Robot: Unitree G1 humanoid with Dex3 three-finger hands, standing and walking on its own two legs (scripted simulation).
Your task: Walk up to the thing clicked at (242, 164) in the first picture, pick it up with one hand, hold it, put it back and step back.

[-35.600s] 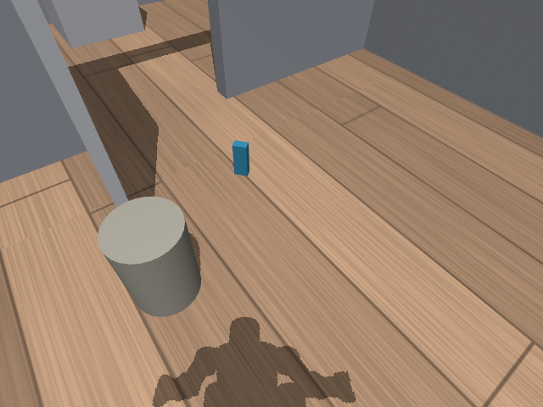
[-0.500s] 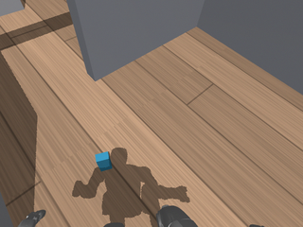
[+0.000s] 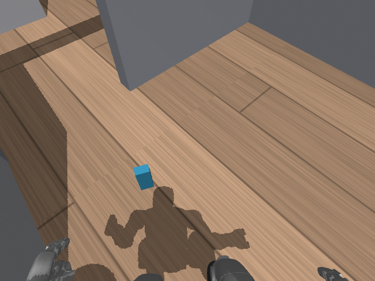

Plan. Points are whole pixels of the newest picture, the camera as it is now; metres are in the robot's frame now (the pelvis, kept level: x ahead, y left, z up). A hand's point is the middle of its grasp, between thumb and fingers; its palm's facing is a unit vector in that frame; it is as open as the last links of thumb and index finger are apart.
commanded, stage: step back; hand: left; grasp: from the side
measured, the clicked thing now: (144, 177) +0.61 +0.22 -0.66
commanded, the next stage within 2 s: stand in 2.00 s
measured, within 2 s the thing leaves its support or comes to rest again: neither
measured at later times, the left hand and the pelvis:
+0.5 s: hand out of the picture -0.09 +0.23 -0.14, palm faces -0.10 -0.91 -0.39, open 7.4 cm; pelvis -0.17 -0.03 +0.00, yaw -6 degrees
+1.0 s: hand out of the picture -0.21 +0.21 -0.14, palm faces -0.05 -0.94 -0.34, open 7.4 cm; pelvis -0.33 -0.04 +0.01, yaw -3 degrees
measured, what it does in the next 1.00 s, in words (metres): walks backwards: right foot, then left foot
